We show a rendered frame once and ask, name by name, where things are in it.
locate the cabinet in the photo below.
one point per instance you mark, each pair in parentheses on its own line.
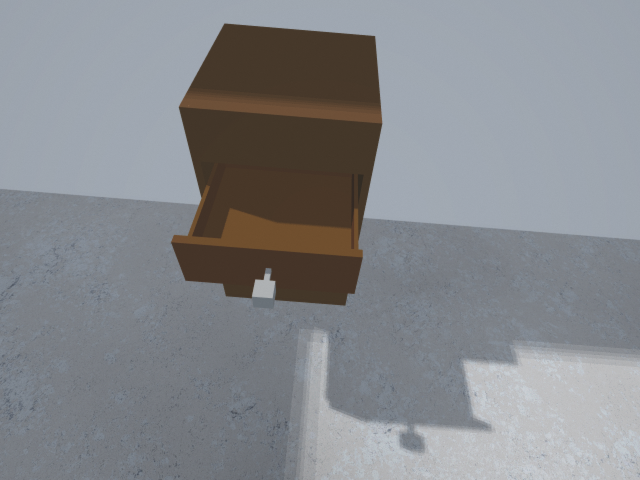
(286,98)

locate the drawer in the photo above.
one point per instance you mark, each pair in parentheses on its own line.
(302,224)

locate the handle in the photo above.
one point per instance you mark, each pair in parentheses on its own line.
(264,291)

